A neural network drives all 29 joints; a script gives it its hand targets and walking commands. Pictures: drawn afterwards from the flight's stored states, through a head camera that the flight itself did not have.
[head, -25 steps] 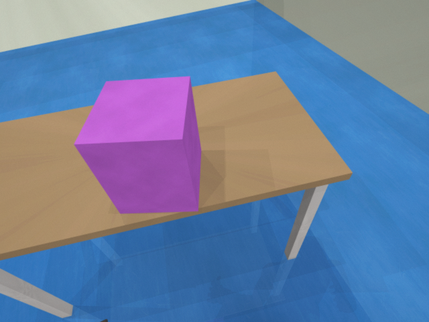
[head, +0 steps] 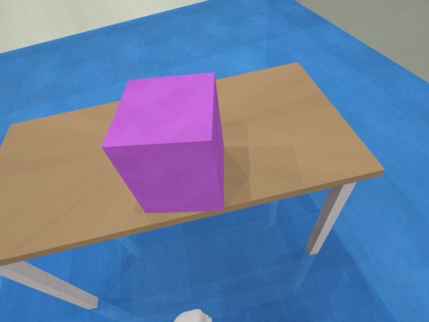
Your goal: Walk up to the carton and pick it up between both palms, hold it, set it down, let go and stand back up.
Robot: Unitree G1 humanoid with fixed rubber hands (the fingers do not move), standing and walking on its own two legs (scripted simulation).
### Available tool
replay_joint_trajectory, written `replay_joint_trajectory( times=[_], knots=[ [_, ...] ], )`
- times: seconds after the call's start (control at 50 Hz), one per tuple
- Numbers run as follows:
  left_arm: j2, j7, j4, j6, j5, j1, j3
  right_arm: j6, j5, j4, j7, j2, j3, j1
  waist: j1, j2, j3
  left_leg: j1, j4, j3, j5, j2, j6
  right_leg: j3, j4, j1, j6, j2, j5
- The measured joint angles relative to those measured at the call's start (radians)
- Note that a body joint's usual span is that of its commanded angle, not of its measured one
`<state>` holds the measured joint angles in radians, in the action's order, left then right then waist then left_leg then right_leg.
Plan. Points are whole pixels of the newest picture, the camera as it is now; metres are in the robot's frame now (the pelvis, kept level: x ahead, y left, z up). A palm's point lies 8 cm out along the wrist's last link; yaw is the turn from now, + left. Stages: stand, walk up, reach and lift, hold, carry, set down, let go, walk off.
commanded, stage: walk up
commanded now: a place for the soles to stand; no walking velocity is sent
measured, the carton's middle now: (177, 147) +0.49 +0.11 +0.03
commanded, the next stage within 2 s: none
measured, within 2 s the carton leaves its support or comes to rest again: neither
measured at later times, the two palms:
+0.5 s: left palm (69, 315) +0.18 +0.35 -0.11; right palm out of the picture +0.06 -0.17 -0.11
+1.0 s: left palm out of the picture +0.16 +0.36 -0.11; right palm (328, 285) +0.20 -0.18 -0.09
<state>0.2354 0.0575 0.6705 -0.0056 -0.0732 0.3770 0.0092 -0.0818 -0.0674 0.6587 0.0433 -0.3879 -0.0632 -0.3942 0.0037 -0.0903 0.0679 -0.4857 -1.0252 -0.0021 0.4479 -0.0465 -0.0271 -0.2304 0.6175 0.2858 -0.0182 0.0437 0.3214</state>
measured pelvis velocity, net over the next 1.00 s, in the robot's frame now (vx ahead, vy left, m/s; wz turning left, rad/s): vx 0.09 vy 0.08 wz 0.15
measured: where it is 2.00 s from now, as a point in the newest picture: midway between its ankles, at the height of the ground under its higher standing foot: outside the picture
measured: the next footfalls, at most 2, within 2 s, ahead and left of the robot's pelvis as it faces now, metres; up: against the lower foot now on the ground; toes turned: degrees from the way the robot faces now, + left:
left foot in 0.14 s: +0.13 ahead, +0.22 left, +0.00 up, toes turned +7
right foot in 0.50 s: +0.15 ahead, -0.02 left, +0.00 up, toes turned +10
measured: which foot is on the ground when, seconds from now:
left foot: up 0.00-0.12, down 0.14-1.00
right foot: down 0.00-0.14, up 0.16-0.48, down 0.50-1.00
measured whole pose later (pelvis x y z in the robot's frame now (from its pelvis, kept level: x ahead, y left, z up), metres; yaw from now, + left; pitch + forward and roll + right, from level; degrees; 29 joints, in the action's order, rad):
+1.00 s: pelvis +0.09 +0.08 +0.00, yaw +8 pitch -2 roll -1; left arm 0.31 -0.02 0.77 0.07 -0.01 0.18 -0.01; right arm -0.01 0.00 0.63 -0.01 -0.28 -0.03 -0.37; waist 0.01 0.02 0.05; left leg -0.30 -0.64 -0.10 0.31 0.00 -0.04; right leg 0.14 0.62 0.27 0.02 -0.05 0.32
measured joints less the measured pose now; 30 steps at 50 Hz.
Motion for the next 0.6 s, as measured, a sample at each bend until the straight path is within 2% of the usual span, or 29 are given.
replay_joint_trajectory(
  times=[0.1,0.14,0.16,0.18,0.22,0.26,0.32,0.36,0.46,0.52,0.6],
  knots=[
    [0.037,-0.011,0.027,0.004,0.004,0.02,0.032,0.008,0.016,-0.011,0.017,0.022,-0.013,0.007,0.019,0.018,0.018,-0.002,0.167,-0.02,-0.055,-0.05,-0.003,-0.013,0.035,-0.017,-0.011,-0.058,0.056],
    [0.057,-0.018,0.031,0.017,0.011,0.026,0.043,0.035,0.024,-0.026,0.013,0.033,-0.012,-0.003,0.019,0.044,0.015,0.067,0.284,0.007,-0.136,-0.043,0.002,-0.031,0.122,0.003,-0.008,-0.084,0.121],
    [0.069,-0.021,0.036,0.026,0.016,0.022,0.051,0.049,0.024,-0.026,0.006,0.045,-0.01,-0.002,0.014,0.073,0.022,0.071,0.264,0.028,-0.163,-0.022,-0.002,-0.047,0.194,0.021,0.006,-0.101,0.155],
    [0.075,-0.022,0.044,0.037,0.023,0.016,0.058,0.056,0.022,-0.022,-0.001,0.058,-0.003,0.0,0.011,0.093,0.025,0.071,0.221,0.045,-0.144,-0.011,-0.003,-0.052,0.278,0.047,0.01,-0.095,0.199],
    [0.081,-0.018,0.054,0.06,0.031,0.007,0.062,0.052,0.027,-0.001,-0.014,0.091,0.018,0.002,-0.004,0.111,0.013,0.09,0.197,0.059,-0.095,-0.01,0.001,0.005,0.445,0.107,0.008,-0.057,0.253],
    [0.089,-0.026,0.055,0.068,0.035,-0.011,0.058,0.047,0.03,0.022,-0.027,0.13,0.037,-0.004,-0.017,0.13,0.003,0.131,0.246,0.063,-0.102,-0.009,0.011,0.096,0.532,0.153,0.005,-0.041,0.219],
    [0.083,-0.048,0.045,0.056,0.04,-0.039,0.047,0.054,0.026,0.048,-0.037,0.165,0.057,-0.028,-0.031,0.143,-0.007,0.184,0.337,0.06,-0.136,-0.005,0.018,0.207,0.441,0.158,0.0,-0.047,0.19],
    [0.07,-0.06,0.038,0.055,0.041,-0.057,0.036,0.065,0.027,0.055,-0.042,0.172,0.059,-0.047,-0.04,0.141,-0.011,0.206,0.383,0.055,-0.155,0.001,0.021,0.245,0.343,0.142,-0.002,-0.054,0.164],
    [0.043,-0.071,0.032,0.065,0.037,-0.106,0.017,0.069,0.033,0.058,-0.055,0.161,0.05,-0.078,-0.06,0.128,-0.005,0.217,0.407,0.035,-0.156,0.01,0.019,0.258,0.159,0.082,0.009,-0.06,0.08],
    [0.037,-0.07,0.031,0.053,0.038,-0.133,0.011,0.061,0.048,0.061,-0.054,0.142,0.047,-0.083,-0.054,0.113,0.0,0.198,0.368,0.019,-0.128,0.002,0.006,0.261,-0.006,0.012,0.03,-0.051,-0.067],
    [0.034,-0.065,0.051,0.048,0.062,-0.17,-0.01,0.056,0.067,0.055,-0.056,0.121,0.044,-0.076,-0.046,0.096,0.001,0.199,0.365,-0.009,-0.116,0.005,0.018,0.286,0.012,0.006,0.033,-0.05,-0.035]
  ],
)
